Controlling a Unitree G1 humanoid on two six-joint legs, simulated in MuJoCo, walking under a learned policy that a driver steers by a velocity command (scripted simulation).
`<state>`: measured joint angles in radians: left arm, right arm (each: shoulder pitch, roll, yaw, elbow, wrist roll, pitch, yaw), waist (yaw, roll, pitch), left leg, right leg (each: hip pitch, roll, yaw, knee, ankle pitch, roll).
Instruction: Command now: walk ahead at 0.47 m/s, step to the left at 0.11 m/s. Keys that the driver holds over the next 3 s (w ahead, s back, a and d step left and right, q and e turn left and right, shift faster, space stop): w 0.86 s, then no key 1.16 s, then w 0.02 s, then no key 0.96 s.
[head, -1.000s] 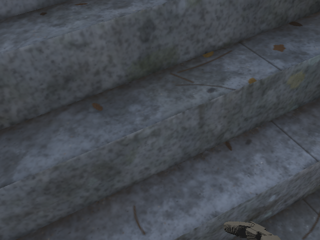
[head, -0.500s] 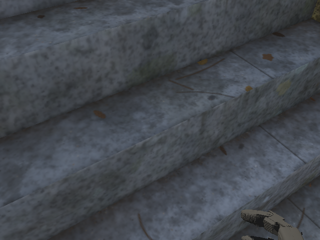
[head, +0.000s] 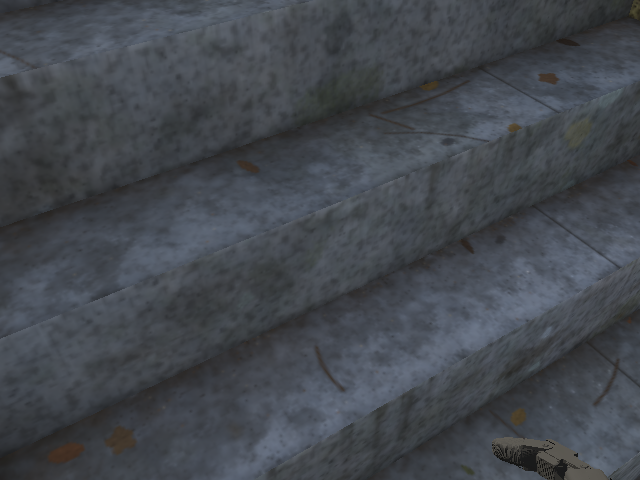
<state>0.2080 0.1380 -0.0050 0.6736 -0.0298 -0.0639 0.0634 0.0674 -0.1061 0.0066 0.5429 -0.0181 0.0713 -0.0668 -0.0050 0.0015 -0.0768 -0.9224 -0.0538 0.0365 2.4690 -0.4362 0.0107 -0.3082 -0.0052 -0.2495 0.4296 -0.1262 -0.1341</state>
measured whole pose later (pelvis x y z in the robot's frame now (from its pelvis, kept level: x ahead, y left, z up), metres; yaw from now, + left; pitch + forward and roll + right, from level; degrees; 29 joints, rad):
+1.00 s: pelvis -0.14 -0.28 -0.22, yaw -6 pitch -3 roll -4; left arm -0.08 0.37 0.08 0.40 0.04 0.06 0.04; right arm 0.36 -0.36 -0.08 0.54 -0.08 0.06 -0.02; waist -0.11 0.11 -0.03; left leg -0.20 0.00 0.11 0.60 -0.19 0.10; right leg -0.94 0.24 -0.02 1.85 -0.38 0.16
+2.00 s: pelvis -0.51 -0.49 -0.68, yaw -1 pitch -3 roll +0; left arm 0.41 0.14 -0.04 0.73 0.02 0.08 0.04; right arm 0.15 -0.11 -0.03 0.59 -0.03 0.09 -0.07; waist 0.05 0.07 -0.02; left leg -0.87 -0.03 -0.01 2.21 -0.26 -0.03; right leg -0.23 0.03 -0.10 0.72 -0.43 -0.07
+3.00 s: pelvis -0.57 -0.49 -0.65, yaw -4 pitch -2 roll -1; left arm 0.29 0.15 -0.02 1.06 0.02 0.00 0.02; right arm 0.36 -0.13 0.03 1.00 -0.01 -0.03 -0.05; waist 0.02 0.00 0.02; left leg -0.16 -0.02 0.03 0.42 -0.24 0.05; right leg -0.19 0.07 -0.04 0.34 -0.12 -0.07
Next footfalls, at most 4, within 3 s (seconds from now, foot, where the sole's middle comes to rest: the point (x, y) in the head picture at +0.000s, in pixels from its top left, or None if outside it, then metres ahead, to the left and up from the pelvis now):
0.26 left None -0.01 0.16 -0.71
0.44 left None -0.11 0.12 -0.78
0.46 right None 0.13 -0.24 -0.77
0.98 left None -0.12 -0.25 -0.99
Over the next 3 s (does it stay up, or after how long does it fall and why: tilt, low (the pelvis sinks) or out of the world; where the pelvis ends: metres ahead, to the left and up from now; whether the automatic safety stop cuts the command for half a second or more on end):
stays up -0.57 -0.49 -0.65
